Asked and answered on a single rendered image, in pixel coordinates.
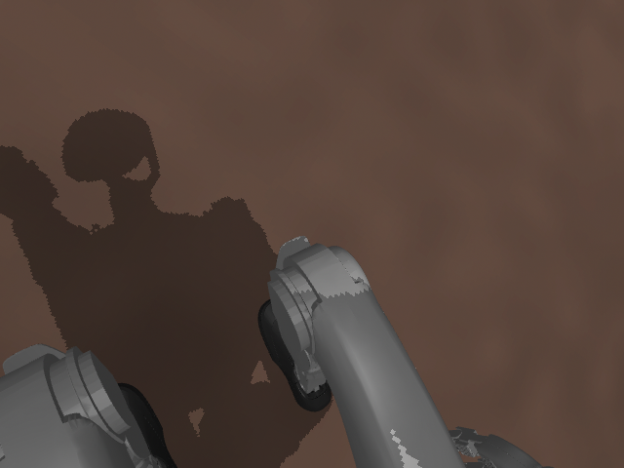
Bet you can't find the left robot foot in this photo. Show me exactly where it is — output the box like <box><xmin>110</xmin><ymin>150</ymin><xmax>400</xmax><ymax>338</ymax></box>
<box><xmin>117</xmin><ymin>383</ymin><xmax>177</xmax><ymax>468</ymax></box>

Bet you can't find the right robot hand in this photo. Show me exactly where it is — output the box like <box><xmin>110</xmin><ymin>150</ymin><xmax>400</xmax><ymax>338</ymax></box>
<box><xmin>448</xmin><ymin>426</ymin><xmax>543</xmax><ymax>468</ymax></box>

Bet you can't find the right robot foot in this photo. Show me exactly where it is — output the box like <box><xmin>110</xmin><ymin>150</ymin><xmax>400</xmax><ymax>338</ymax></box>
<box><xmin>258</xmin><ymin>299</ymin><xmax>332</xmax><ymax>411</ymax></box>

